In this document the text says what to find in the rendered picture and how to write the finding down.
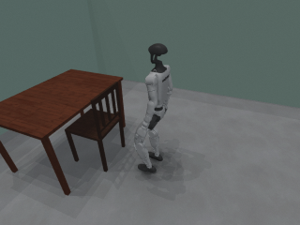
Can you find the table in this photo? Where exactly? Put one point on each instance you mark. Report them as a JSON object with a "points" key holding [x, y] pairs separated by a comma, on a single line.
{"points": [[39, 111]]}

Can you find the right robot upper arm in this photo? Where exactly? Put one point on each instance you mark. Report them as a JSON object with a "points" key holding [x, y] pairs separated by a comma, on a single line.
{"points": [[170, 82]]}

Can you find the robot shin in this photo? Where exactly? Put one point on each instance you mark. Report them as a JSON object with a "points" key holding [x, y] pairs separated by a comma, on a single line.
{"points": [[155, 144], [143, 153]]}

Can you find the left robot hand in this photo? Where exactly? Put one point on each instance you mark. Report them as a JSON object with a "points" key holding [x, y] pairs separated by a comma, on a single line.
{"points": [[141, 132]]}

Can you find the robot left shin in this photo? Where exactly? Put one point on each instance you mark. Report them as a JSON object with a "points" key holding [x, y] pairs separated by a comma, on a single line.
{"points": [[143, 153]]}

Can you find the right robot forearm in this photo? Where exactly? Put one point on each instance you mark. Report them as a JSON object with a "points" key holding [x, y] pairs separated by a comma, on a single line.
{"points": [[165, 103]]}

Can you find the robot right shin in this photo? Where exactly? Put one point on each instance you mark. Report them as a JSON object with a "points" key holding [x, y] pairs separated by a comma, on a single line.
{"points": [[155, 144]]}

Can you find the chair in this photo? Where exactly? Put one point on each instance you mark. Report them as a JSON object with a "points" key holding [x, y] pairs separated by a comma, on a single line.
{"points": [[96, 124]]}

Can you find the left robot upper arm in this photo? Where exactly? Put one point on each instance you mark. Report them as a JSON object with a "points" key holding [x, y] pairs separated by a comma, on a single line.
{"points": [[151, 84]]}

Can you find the left robot forearm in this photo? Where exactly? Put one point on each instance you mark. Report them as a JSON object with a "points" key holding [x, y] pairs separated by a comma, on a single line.
{"points": [[150, 111]]}

